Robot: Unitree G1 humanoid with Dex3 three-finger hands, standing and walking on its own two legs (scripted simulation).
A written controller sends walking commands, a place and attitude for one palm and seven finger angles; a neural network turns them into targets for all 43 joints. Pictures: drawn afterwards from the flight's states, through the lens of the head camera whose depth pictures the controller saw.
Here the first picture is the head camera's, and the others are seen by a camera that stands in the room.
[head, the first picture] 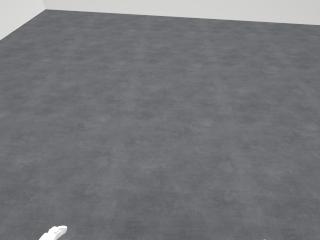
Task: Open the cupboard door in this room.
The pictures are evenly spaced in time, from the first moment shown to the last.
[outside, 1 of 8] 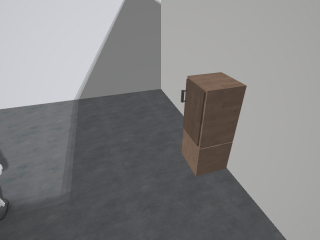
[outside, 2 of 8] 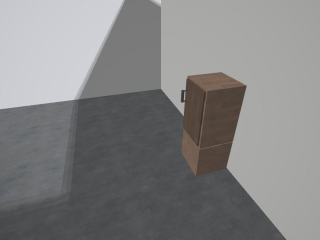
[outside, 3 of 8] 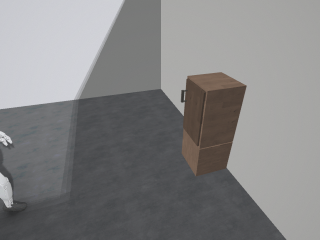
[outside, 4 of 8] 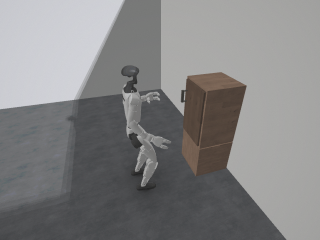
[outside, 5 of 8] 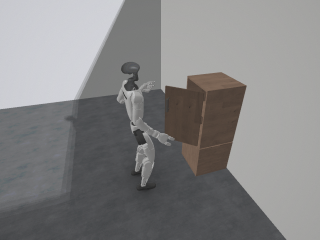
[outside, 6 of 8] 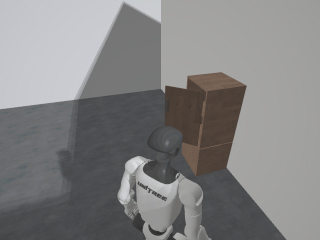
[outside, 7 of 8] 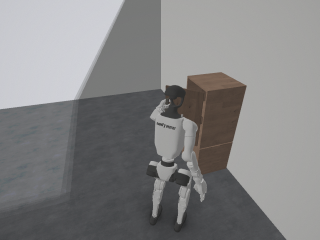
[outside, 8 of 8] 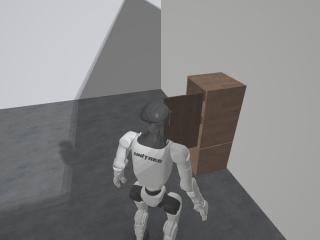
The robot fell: no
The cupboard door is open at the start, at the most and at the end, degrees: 0 92 91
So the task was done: yes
